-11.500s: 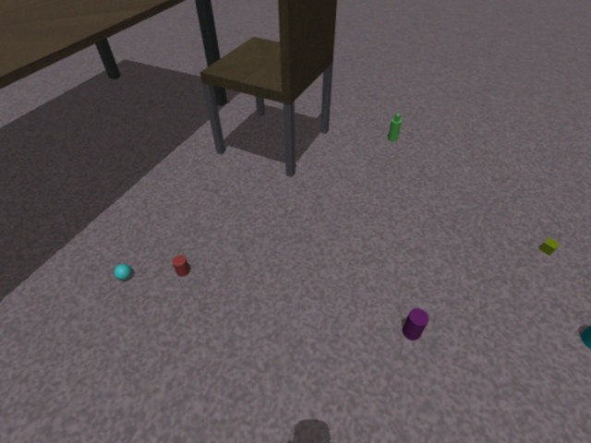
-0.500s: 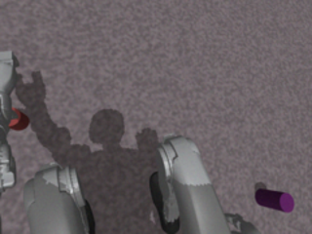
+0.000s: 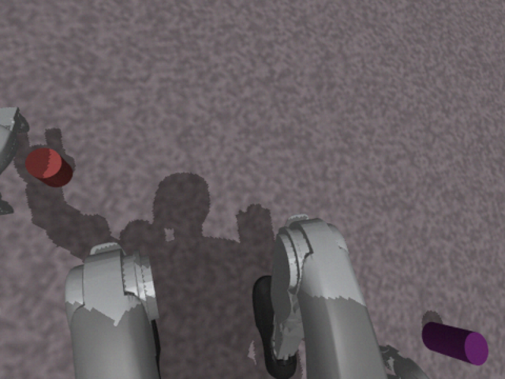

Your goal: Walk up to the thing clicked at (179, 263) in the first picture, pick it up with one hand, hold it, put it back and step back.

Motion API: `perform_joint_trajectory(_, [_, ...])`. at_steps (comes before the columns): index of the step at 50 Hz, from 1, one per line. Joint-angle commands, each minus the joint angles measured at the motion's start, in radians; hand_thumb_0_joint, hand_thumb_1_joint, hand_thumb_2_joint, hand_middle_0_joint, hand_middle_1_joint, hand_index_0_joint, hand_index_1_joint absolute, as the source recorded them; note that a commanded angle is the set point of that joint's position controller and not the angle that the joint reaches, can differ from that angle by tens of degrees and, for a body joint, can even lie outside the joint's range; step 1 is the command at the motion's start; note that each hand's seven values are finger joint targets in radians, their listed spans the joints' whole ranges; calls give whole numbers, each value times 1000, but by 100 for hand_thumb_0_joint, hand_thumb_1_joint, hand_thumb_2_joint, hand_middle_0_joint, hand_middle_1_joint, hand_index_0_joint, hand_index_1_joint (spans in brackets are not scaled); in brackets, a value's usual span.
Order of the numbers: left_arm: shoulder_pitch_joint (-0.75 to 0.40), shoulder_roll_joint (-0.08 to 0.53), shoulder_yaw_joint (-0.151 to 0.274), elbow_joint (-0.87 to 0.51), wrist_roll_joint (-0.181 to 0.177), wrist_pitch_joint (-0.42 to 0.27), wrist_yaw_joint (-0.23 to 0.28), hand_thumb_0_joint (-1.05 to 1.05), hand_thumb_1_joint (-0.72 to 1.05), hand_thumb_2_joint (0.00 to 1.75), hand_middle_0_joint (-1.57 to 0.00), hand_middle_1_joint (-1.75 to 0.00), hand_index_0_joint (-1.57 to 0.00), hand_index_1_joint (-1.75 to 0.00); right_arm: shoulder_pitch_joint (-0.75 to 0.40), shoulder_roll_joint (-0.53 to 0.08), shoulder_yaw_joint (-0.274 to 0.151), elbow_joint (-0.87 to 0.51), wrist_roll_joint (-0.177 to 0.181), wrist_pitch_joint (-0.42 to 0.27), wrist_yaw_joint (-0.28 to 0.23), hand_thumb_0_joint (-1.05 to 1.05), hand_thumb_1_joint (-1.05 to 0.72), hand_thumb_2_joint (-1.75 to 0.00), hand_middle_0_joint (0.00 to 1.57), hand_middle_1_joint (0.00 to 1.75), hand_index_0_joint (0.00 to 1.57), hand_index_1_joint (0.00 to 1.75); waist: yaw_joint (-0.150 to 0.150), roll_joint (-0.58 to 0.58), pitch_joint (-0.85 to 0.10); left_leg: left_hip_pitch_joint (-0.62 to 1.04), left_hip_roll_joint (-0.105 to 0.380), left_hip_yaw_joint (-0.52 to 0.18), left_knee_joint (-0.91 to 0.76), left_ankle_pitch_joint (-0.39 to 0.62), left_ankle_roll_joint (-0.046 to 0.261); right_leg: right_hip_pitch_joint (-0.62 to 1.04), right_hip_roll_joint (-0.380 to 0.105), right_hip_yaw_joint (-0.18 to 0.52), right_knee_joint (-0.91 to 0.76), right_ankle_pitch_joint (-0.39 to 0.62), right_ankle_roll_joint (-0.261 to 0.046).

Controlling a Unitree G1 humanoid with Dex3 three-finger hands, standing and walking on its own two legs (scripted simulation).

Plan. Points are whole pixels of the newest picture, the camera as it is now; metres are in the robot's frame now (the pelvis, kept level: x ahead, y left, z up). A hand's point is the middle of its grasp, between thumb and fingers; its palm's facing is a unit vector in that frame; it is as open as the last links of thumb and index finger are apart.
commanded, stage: rest palm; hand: left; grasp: from above
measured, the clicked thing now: (50, 168) +0.47 +0.30 -0.28
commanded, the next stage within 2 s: close in 1.28 s
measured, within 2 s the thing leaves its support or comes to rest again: neither
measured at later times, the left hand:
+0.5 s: hand (34, 163) +0.47 +0.31 -0.22, palm faces -0.47 -0.10 -0.88, open 14.2 cm
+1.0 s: hand (38, 169) +0.46 +0.31 -0.24, palm faces -0.45 -0.10 -0.89, open 14.1 cm
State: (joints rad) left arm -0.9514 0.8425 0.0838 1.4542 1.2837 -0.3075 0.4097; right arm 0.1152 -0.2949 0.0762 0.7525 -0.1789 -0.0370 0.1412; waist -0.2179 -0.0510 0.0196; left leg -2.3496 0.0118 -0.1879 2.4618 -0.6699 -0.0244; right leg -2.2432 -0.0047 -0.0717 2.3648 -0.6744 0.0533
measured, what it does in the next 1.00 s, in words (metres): stands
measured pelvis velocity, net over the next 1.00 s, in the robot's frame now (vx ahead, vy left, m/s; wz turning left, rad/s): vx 0.01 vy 0.00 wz -0.07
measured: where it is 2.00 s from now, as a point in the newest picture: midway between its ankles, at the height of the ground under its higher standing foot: (214, 360)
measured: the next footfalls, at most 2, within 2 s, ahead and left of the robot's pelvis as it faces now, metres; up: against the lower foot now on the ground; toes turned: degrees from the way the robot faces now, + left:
none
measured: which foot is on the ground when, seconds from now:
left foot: down 0.00-1.00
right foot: down 0.00-1.00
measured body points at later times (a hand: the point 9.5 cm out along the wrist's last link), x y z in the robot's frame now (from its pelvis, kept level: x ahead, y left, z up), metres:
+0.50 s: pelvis +0.00 +0.00 -0.01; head +0.28 +0.08 +0.34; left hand +0.49 +0.31 -0.17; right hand +0.02 -0.26 -0.09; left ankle +0.08 +0.13 -0.28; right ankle +0.11 -0.13 -0.28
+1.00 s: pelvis +0.01 +0.00 -0.01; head +0.28 +0.10 +0.33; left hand +0.48 +0.31 -0.19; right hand +0.06 -0.27 -0.09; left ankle +0.08 +0.13 -0.28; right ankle +0.11 -0.13 -0.28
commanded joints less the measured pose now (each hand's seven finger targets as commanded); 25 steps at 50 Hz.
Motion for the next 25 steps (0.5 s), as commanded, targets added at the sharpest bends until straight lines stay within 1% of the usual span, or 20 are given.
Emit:
perform_joint_trajectory(1, [-412,191,8,-50,33,20,88,0,-51,100,-8,-104,-9,-103,249,-268,-71,26,-7,-21,-6,0,-90,-90,20,30,20,30,-108,387,-625,569,-2,107,-259,114,38,201,39,-131,-234,168,-74])
perform_joint_trajectory(3, [-383,201,14,-7,46,49,99,0,-54,102,-7,-101,-7,-101,235,-270,-59,20,-9,-25,-2,0,-90,-90,20,30,20,30,-96,411,-631,595,0,102,-267,154,35,195,38,-138,-211,202,-72])
perform_joint_trajectory(4, [-391,214,19,6,48,62,103,0,-53,99,-7,-102,-7,-101,224,-273,-53,11,-9,-25,0,0,-90,-90,20,30,20,30,-97,430,-638,592,0,100,-265,171,35,202,38,-139,-201,219,-71])
perform_joint_trajectory(6, [-377,199,10,82,50,89,104,0,-53,98,-6,-102,-7,-102,212,-272,-46,0,-11,-34,8,0,-90,-90,20,30,20,30,-112,398,-596,568,1,94,-263,163,35,181,41,-143,-191,219,-75])
perform_joint_trajectory(7, [-381,212,23,86,50,96,106,0,-52,98,-6,-102,-7,-101,214,-279,-42,-4,-15,-36,12,0,-90,-90,20,30,20,30,-120,403,-582,560,-1,91,-264,171,36,187,38,-143,-186,227,-70])
perform_joint_trajectory(8, [-388,225,23,82,45,101,104,0,-52,98,-6,-102,-7,-101,208,-275,-35,-16,-12,-42,15,0,-90,-90,20,30,20,30,-116,405,-590,555,-1,93,-260,163,38,196,42,-140,-189,221,-75])
perform_joint_trajectory(9, [-370,262,48,72,42,104,109,0,-54,99,-6,-101,-6,-101,199,-282,-28,-26,-16,-42,15,0,-90,-90,20,30,20,30,-100,420,-618,556,-2,96,-262,176,39,228,40,-140,-191,230,-73])
perform_joint_trajectory(10, [-364,283,59,69,40,110,114,0,-53,98,-6,-101,-7,-101,196,-281,-23,-36,-15,-45,18,0,-90,-90,20,30,20,30,-94,424,-630,554,-2,101,-255,179,40,246,42,-136,-191,236,-75])
perform_joint_trajectory(11, [-361,280,56,55,44,115,113,0,-53,97,-6,-101,-7,-101,198,-280,-16,-41,-18,-46,23,0,-90,-90,20,30,20,30,-100,420,-636,560,-2,105,-251,198,41,261,44,-134,-187,252,-75])
perform_joint_trajectory(12, [-358,287,65,64,33,116,114,0,-53,97,-6,-102,-6,-101,192,-280,-17,-43,-19,-47,23,0,-90,-90,20,30,20,30,-98,404,-646,545,0,108,-241,187,43,265,48,-133,-194,246,-75])
perform_joint_trajectory(13, [-374,289,58,61,27,113,111,0,-52,97,-6,-102,-7,-101,195,-283,-10,-51,-18,-53,27,0,-90,-90,20,30,20,30,-120,409,-624,524,-1,110,-234,173,46,266,48,-131,-194,238,-76])
perform_joint_trajectory(14, [-378,304,69,33,13,108,112,0,-54,98,-6,-101,-6,-101,193,-284,-8,-56,-16,-57,27,0,-90,-90,20,30,20,30,-109,403,-647,530,2,110,-230,179,47,286,51,-127,-204,246,-75])
perform_joint_trajectory(16, [-358,331,81,36,9,103,117,0,-54,98,-6,-99,-6,-99,197,-286,1,-54,-20,-63,26,0,-90,-90,20,30,20,30,-108,401,-647,511,3,113,-219,170,47,302,52,-126,-204,239,-76])
perform_joint_trajectory(17, [-336,320,80,50,2,100,117,0,-55,99,-6,-100,-6,-100,197,-283,5,-51,-23,-65,27,0,-90,-90,20,30,20,30,-105,396,-643,503,3,113,-216,164,47,314,56,-125,-205,237,-75])
perform_joint_trajectory(18, [-334,331,85,46,3,97,118,0,-54,98,-6,-99,-6,-99,204,-284,7,-47,-29,-67,29,0,-90,-90,20,30,20,30,-109,391,-644,495,5,115,-204,168,50,329,57,-123,-210,245,-70])
perform_joint_trajectory(19, [-360,349,92,20,-1,91,117,0,-55,99,-6,-99,-6,-100,215,-291,11,-51,-32,-72,31,0,-90,-90,20,30,20,30,-124,378,-637,484,6,114,-193,177,54,340,56,-122,-208,257,-67])
perform_joint_trajectory(20, [-360,381,114,4,-1,85,117,0,-54,98,-6,-99,-6,-100,218,-293,16,-54,-35,-74,33,0,-90,-90,20,30,20,30,-118,374,-658,479,6,112,-189,189,55,368,56,-118,-207,271,-66])
perform_joint_trajectory(21, [-322,341,84,60,-9,87,113,0,-56,100,-7,-98,-6,-99,222,-287,20,-36,-34,-76,34,0,-90,-90,20,30,20,30,-116,366,-633,468,6,112,-184,177,54,351,55,-119,-205,259,-66])
perform_joint_trajectory(23, [-333,369,106,27,-21,69,121,0,-55,100,-7,-98,-6,-99,221,-294,22,-39,-40,-80,37,0,-90,-90,20,30,20,30,-121,374,-643,473,11,101,-187,167,51,364,61,-130,-209,247,-67])
perform_joint_trajectory(25, [-307,356,92,38,-6,63,118,0,-56,101,-6,-97,-5,-99,236,-299,26,-27,-46,-83,40,0,-90,-90,20,30,20,30,-124,388,-647,501,11,97,-185,191,46,365,63,-137,-197,265,-69])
